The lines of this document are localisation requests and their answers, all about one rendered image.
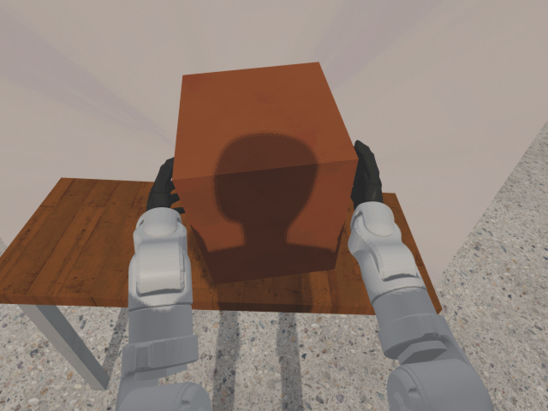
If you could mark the robot left upper arm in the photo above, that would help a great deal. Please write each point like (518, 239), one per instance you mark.
(186, 396)

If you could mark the robot left hand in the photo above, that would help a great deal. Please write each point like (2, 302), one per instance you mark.
(159, 195)

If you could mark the robot right upper arm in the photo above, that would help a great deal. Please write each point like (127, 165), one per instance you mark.
(439, 385)

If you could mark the table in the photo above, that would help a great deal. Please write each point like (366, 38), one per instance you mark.
(75, 250)

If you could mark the carton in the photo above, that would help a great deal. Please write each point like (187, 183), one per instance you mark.
(264, 168)

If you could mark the left robot forearm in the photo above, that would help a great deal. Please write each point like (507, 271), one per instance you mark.
(160, 323)

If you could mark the robot right hand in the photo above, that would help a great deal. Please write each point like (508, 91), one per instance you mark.
(367, 185)

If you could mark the right robot forearm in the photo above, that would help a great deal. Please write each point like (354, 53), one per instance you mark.
(410, 331)

